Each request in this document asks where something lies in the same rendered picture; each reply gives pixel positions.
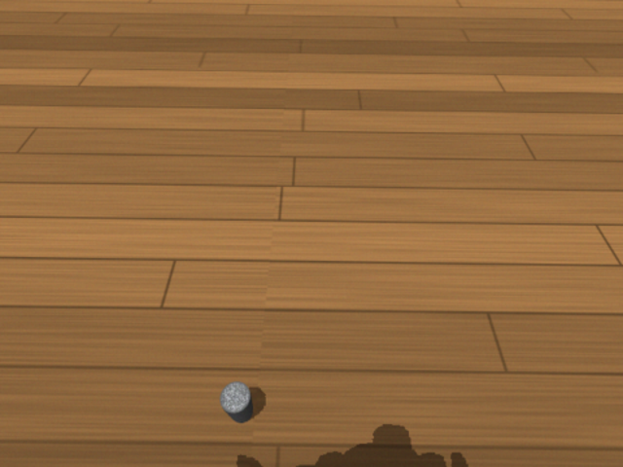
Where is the cup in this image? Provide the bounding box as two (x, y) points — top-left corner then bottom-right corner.
(220, 381), (253, 423)

